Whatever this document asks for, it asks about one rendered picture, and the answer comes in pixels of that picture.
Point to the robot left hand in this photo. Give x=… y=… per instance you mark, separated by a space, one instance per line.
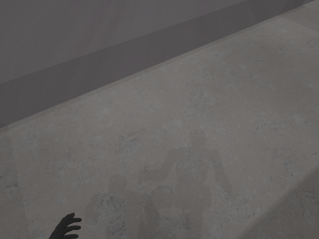
x=63 y=228

